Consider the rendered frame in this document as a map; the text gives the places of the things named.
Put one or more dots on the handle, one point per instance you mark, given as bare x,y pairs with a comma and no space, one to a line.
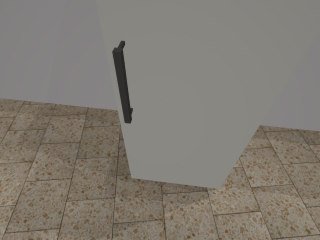
119,63

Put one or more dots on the fridge door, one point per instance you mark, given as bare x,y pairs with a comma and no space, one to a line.
201,77

